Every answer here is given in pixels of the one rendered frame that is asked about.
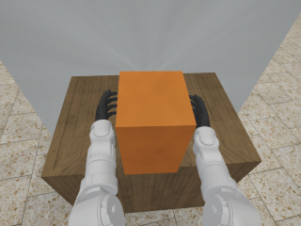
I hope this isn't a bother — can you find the carton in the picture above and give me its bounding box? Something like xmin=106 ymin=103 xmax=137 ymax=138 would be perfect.
xmin=116 ymin=71 xmax=197 ymax=175

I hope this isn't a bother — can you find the robot left hand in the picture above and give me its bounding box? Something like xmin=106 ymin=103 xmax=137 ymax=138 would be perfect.
xmin=95 ymin=89 xmax=118 ymax=121

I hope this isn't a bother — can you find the right robot forearm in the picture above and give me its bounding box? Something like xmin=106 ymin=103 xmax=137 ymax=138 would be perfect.
xmin=193 ymin=126 xmax=251 ymax=203

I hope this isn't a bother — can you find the robot right hand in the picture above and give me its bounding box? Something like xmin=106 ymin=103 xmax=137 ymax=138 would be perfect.
xmin=189 ymin=94 xmax=211 ymax=129

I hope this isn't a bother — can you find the robot right upper arm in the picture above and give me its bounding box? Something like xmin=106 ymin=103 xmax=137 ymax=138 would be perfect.
xmin=201 ymin=193 xmax=262 ymax=226

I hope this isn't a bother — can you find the pedestal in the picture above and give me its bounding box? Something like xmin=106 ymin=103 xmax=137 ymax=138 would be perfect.
xmin=40 ymin=73 xmax=262 ymax=214

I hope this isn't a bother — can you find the left robot forearm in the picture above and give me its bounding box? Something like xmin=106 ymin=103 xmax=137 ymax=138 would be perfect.
xmin=68 ymin=120 xmax=119 ymax=226

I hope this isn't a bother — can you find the robot left upper arm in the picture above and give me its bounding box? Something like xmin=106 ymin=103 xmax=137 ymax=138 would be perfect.
xmin=69 ymin=193 xmax=126 ymax=226

